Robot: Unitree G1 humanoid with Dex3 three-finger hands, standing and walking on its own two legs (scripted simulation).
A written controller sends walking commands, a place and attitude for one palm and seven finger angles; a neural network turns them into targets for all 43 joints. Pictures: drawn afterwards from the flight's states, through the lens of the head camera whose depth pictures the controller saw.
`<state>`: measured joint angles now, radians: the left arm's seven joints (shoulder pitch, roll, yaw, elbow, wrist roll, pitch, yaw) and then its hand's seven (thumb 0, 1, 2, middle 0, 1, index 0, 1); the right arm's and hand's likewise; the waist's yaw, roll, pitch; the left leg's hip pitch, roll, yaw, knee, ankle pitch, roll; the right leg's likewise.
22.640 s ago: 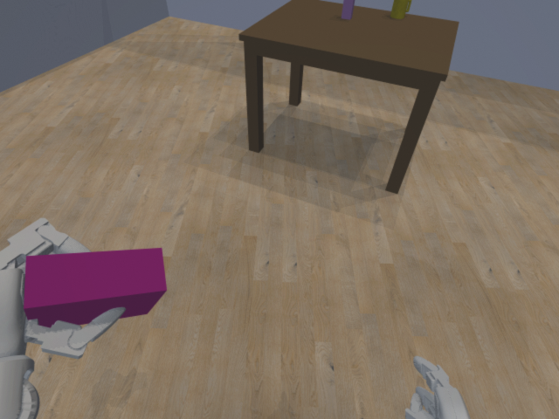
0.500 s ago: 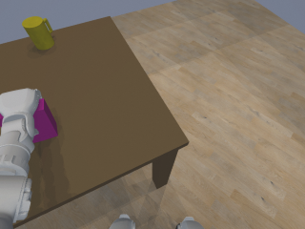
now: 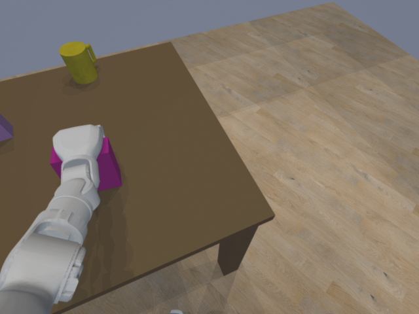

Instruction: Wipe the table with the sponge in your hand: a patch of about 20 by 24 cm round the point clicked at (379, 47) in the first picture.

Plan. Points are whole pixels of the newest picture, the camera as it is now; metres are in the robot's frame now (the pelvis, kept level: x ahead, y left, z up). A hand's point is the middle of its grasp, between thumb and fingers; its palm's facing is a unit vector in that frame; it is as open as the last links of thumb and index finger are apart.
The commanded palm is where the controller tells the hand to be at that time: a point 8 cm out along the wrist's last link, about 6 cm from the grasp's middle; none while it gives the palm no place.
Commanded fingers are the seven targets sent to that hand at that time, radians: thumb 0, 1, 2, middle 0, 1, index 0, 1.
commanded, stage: wipe back along the middle lane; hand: left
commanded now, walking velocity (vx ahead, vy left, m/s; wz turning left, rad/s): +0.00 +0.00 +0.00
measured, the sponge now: (92, 173) +0.40 +0.29 -0.03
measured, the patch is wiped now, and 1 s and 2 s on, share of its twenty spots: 0.65 0.80 0.85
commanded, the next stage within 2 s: none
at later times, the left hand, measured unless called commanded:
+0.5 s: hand (102, 165) +0.40 +0.25 +0.01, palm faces -0.08 +0.02 -1.00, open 9.2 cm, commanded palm +0.36 +0.23 +0.03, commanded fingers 0.00 0.10 1.30 -1.20 -1.60 -1.20 -1.60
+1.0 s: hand (106, 185) +0.35 +0.23 +0.01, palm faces -0.05 -0.01 -1.00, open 9.2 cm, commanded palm +0.30 +0.21 +0.03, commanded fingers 0.00 0.10 1.30 -1.20 -1.60 -1.20 -1.60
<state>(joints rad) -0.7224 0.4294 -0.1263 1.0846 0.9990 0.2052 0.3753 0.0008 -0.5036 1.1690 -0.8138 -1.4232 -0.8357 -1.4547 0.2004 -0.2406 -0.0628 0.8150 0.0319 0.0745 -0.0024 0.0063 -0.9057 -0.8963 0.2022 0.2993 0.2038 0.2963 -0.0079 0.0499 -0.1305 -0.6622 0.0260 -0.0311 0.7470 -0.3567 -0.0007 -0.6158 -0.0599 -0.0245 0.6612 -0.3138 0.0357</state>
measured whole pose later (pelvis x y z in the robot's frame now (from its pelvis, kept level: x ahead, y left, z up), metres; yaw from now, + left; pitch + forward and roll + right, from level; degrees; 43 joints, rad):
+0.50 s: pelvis +0.02 -0.02 +0.01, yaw +0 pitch +13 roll -1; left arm -0.53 0.35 -0.13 0.90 0.99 0.32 0.39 -0.03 -0.44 1.13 -0.77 -1.46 -0.78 -1.50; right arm 0.18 -0.27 -0.07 0.79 0.04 0.14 0.02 0.01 -0.91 -0.90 0.20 0.30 0.20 0.30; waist 0.01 0.05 -0.14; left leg -0.54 0.05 -0.03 0.67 -0.37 -0.02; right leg -0.51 -0.04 -0.03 0.62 -0.34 0.04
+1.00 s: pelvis +0.02 -0.02 +0.01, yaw +0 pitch +10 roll -1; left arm -0.31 0.27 -0.19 0.61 1.02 0.42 0.35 -0.02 -0.42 1.11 -0.75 -1.47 -0.77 -1.50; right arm 0.11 -0.25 -0.04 0.71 0.05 0.15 0.01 0.01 -0.91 -0.90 0.20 0.30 0.20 0.30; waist 0.04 0.05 -0.14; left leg -0.46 0.04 -0.03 0.67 -0.37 -0.02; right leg -0.44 -0.05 -0.02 0.63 -0.35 0.04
